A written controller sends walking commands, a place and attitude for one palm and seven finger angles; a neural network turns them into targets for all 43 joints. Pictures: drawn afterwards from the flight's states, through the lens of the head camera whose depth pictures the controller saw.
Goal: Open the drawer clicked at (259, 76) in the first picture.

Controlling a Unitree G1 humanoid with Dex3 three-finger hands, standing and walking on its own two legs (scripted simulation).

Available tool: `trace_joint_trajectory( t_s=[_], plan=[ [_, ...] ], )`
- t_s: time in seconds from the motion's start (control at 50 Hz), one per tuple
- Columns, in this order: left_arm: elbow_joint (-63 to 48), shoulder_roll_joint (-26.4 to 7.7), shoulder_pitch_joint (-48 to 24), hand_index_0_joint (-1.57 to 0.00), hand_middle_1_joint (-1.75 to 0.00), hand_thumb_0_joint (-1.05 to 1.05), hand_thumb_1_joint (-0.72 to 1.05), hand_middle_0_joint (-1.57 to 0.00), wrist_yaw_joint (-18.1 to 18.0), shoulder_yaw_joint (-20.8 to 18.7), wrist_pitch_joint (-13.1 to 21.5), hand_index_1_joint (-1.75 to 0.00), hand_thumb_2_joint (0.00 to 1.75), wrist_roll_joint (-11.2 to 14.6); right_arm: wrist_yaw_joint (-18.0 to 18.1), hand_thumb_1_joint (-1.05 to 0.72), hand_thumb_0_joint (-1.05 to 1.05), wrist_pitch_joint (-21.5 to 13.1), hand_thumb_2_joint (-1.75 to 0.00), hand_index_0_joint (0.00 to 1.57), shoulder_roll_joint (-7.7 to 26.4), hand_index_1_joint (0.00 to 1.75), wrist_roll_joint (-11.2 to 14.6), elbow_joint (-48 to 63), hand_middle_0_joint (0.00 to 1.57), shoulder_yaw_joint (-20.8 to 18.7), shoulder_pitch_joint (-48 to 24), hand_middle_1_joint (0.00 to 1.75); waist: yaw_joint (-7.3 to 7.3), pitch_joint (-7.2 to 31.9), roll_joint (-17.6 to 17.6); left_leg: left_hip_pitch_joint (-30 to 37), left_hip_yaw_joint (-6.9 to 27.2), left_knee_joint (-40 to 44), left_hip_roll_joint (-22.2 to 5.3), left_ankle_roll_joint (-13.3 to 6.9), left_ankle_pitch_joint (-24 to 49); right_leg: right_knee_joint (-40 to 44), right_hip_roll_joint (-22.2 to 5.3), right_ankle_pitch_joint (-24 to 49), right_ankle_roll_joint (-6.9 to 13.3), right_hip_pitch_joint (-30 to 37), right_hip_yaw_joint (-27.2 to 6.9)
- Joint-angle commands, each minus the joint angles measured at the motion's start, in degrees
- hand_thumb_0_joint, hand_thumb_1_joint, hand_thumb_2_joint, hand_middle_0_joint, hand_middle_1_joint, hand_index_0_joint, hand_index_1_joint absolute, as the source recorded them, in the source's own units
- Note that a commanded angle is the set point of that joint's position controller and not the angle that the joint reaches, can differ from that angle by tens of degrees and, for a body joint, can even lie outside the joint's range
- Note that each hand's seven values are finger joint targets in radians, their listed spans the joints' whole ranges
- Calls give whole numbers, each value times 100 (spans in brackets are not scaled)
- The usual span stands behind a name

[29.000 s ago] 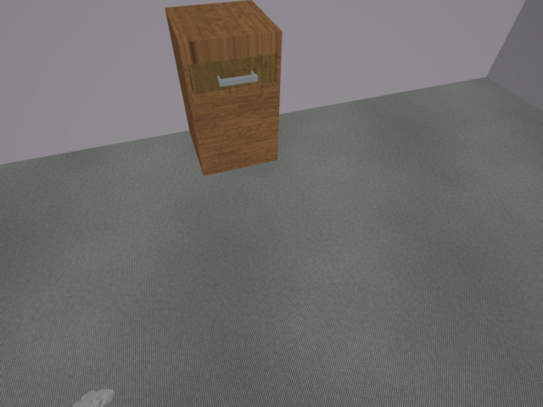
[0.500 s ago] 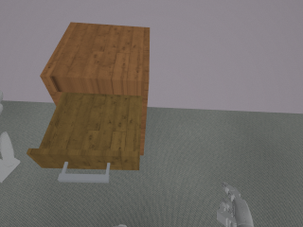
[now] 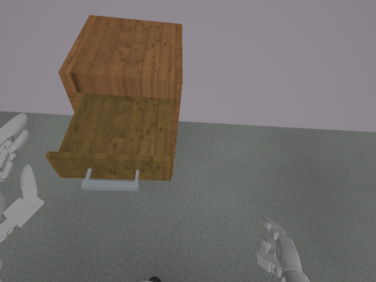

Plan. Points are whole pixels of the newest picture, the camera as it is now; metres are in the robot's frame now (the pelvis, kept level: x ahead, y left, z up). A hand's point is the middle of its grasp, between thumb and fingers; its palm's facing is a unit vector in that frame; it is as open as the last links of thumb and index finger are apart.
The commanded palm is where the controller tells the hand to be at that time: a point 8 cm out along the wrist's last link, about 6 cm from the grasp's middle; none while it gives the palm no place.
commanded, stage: stop stepping back and stand still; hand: left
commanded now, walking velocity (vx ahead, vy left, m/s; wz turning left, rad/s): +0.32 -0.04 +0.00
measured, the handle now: (112, 179) +0.42 +0.27 -0.22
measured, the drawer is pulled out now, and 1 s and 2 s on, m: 0.29 0.29 0.29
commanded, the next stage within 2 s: let the arm hang, fingers relaxed in 0.74 s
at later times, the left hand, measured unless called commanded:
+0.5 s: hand out of the picture +0.08 +0.22 +0.15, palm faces +0.41 -0.82 -0.41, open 7.4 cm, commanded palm +0.01 +0.26 +0.17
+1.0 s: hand out of the picture +0.06 +0.22 -0.09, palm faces +0.18 -0.93 -0.33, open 7.4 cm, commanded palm none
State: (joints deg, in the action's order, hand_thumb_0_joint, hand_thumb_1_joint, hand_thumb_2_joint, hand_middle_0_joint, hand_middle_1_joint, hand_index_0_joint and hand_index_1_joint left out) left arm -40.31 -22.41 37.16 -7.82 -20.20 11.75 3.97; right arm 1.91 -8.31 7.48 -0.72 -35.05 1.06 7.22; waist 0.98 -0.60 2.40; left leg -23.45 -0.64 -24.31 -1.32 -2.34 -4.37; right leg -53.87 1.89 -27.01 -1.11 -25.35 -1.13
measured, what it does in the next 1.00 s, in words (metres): walks backwards: right foot, then left foot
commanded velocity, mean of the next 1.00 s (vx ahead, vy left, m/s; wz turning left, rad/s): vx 0.16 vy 0.04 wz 0.00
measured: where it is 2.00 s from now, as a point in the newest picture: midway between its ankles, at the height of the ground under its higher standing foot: outside the picture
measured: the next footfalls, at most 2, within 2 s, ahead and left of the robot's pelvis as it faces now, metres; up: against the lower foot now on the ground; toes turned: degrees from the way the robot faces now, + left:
right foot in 0.16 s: -0.04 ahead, -0.10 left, +0.00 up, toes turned +4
left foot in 0.44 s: -0.12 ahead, +0.09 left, +0.00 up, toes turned +8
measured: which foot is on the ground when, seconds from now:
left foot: down 0.00-0.16, up 0.18-0.42, down 0.44-0.66, up 0.68-0.88, down 0.90-1.00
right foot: up 0.00-0.14, down 0.16-1.00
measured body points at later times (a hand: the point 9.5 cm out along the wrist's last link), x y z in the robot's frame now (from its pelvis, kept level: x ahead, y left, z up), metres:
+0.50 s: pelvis -0.11 -0.03 +0.00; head -0.09 -0.01 +0.44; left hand +0.05 +0.26 +0.17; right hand +0.04 -0.29 -0.09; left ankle -0.16 +0.08 -0.74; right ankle -0.13 -0.14 -0.74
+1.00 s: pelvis -0.10 -0.01 -0.02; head -0.08 -0.01 +0.42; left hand +0.05 +0.27 -0.07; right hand +0.03 -0.25 -0.14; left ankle -0.11 +0.09 -0.74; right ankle -0.09 -0.12 -0.72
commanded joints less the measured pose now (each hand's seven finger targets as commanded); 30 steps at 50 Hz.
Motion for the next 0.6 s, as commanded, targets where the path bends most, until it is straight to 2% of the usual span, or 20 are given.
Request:
trace_joint_trajectory(
  t_s=[0.0, 0.04, 0.08, 0.1, 0.12, 0.14, 0.16, 0.18, 0.22, 0.26, 0.28, 0.34, 0.38, 0.4, 0.44, 0.46, 0.48, 0.5, 0.54, 0.58],
  plan=[
    [-1157, -882, 199, -20, -30, 0, 90, -20, -201, -843, 190, -30, 90, 36, 89, -90, 0, -254, -90, 20, 1085, 30, 66, 772, 20, -330, -191, 30, -234, 871, -1544, 400, 1225, 1379, -1192, -415, -2588, 540, 43, -131, 2, 616, 330],
    [-982, -944, 358, -20, -30, 0, 90, -20, -241, -1007, 68, -30, 90, 52, 105, -90, 0, -159, -90, 20, 1076, 30, 64, 851, 20, -277, -245, 30, -180, 690, -1793, -85, 1011, 1634, -929, -132, -3499, 1600, 245, -319, 131, 1370, 721],
    [-973, -1065, 475, -20, -30, 0, 90, -20, -208, -1157, 26, -30, 90, 25, 105, -90, 0, -30, -90, 20, 1103, 30, 74, 920, 20, -284, -281, 30, -69, 781, -1940, -322, 466, 1168, -466, 163, -3531, 2908, 260, 165, 230, 2171, 964],
    [-1027, -1048, 467, -20, -30, 0, 90, -20, -149, -1113, 59, -30, 90, 35, 90, -90, 0, 18, -90, 20, 1007, 30, 86, 960, 20, -263, -307, 30, -57, 791, -1438, -76, 194, 426, -161, 251, -3029, 3783, -25, 677, 290, 2202, 770],
    [-1033, -1171, 385, -20, -30, 0, 90, -20, -112, -1149, 113, -30, 90, 25, 90, -90, 0, 83, -90, 20, 982, 30, 100, 867, 20, -296, -148, 30, -162, 871, -478, 547, -306, -1134, 274, 295, -2458, 4384, -652, 1422, 447, 1610, 323],
    [-1081, -1232, 249, -20, -30, 0, 90, -20, -117, -1173, 168, -30, 90, 90, 92, -90, 0, 158, -90, 20, 951, 30, 117, 801, 20, -293, -108, 30, -204, 804, 472, 594, -269, -3048, 420, 250, -1976, 4563, -1449, 2222, 716, 863, -183],
    [-1182, -1341, 128, -20, -30, 0, 90, -20, -123, -1235, 235, -30, 90, 123, 69, -90, 0, 195, -90, 20, 1012, 30, 119, 763, 20, -277, -95, 30, -195, 862, 566, -180, -154, -4445, 518, 250, -1827, 4456, -1964, 2811, 934, 1011, -305],
    [-695, -1088, -54, -20, -30, 0, 90, -20, -58, -1057, 140, -30, 90, 82, 59, -90, 0, 153, -90, 20, 1048, 30, 279, 726, 20, -375, 110, 30, -255, 740, 1179, -547, 238, -5240, 545, 308, -1704, 4412, -2131, 1782, 1033, 522, -881],
    [35, -647, 295, -20, -30, 0, 90, -20, 58, -880, 120, -30, 90, 75, 116, -90, 0, 224, -90, 20, 1039, 30, 284, 718, 20, -486, 18, 30, -346, -258, 904, -1137, 558, -5262, 42, 281, -1251, 4466, -1995, 1121, 1055, 150, -785],
    [331, -659, 6, -20, -30, 0, 90, -20, 63, -738, 265, -30, 90, -97, 179, -90, 0, 245, -90, 20, 1011, 30, 207, 700, 20, -386, -198, 30, -373, -547, 107, -1048, 385, -3926, -242, 189, -1393, 4397, -1816, 1021, 902, 255, -497],
    [95, -593, -478, -20, -30, 0, 90, -20, 81, -517, 345, -30, 90, -140, 212, -90, 0, 201, -90, 20, 950, 30, 231, 761, 20, -326, -274, 30, -352, -567, 84, -758, 163, -2976, -230, 117, -1600, 4323, -1742, 1081, 782, 396, -277],
    [-3, -701, -637, -20, -30, 0, 90, -20, -138, -539, 390, -30, 90, -290, 306, -90, 0, -116, -90, 20, 1011, 30, 170, 645, 20, -379, -133, 30, -118, 252, 604, 226, -364, -709, 65, -109, -1943, 3934, -1657, 1292, 782, 1549, -653],
    [-397, -772, -315, -20, -30, 0, 90, -20, -257, -598, 367, -30, 90, -285, 378, -90, 0, -269, -90, 20, 1016, 30, 137, 666, 20, -374, 18, 30, -130, 648, 246, 971, -625, 712, 233, -171, -1431, 3394, -1393, 1966, 568, 2103, -552],
    [-762, -787, -303, -20, -30, 0, 90, -20, -285, -612, 402, -30, 90, -260, 394, -90, 0, -311, -90, 20, 1046, 30, 96, 763, 20, -392, 84, 30, -146, 820, -205, 1318, -445, 1006, 10, -236, -1059, 2764, -1147, 2474, 372, 2214, -368],
    [-1231, -974, -241, -20, -30, 0, 90, -20, -309, -740, 486, -30, 90, -261, 351, -90, 0, -324, -90, 20, 1207, 30, 104, 887, 20, -467, 167, 30, -172, 1013, -1364, 2398, 693, 425, -991, -602, 1031, 1280, -592, 2537, 34, 1040, 289],
    [-1368, -1043, -210, -20, -30, 0, 90, -20, -275, -787, 490, -30, 90, -275, 260, -90, 0, -339, -90, 20, 1203, 30, 147, 864, 20, -498, 232, 30, -175, 1019, -1404, 2990, 734, 142, -1220, -599, 2263, 877, -450, 1355, 32, 202, 533],
    [-1296, -1227, 100, -20, -30, 0, 90, -20, -289, -994, 473, -30, 90, -287, 242, -90, 0, -394, -90, 20, 926, 30, 123, 711, 20, -422, 232, 30, -194, 841, -1984, 3252, 934, 156, -1343, -662, 2362, 878, -404, 121, 104, -530, 595],
    [-1382, -1079, 36, -20, -30, 0, 90, -20, -279, -866, 444, -30, 90, -308, 229, -90, 0, -419, -90, 20, 936, 30, 120, 696, 20, -379, 185, 30, -248, 405, -1704, 2344, 1181, 379, -1410, -745, 1575, 822, -402, -229, 129, -261, 568],
    [-765, -891, 164, -20, -30, 0, 90, -20, -245, -918, 351, -30, 90, -216, 187, -90, 0, -425, -90, 20, 1072, 30, 183, 614, 20, -366, 77, 30, -199, -137, -1225, 999, 766, 578, -1402, -658, 290, 1322, -382, -48, 139, 497, 659],
    [-325, -851, 72, -20, -30, 0, 90, -20, -234, -1025, 366, -30, 90, -173, 169, -90, 0, -319, -90, 20, 1159, 30, 198, 597, 20, -403, 52, 30, -146, -64, -948, 288, 309, 183, -1121, -485, -695, 2300, -254, 664, 125, 1574, 836]
  ],
)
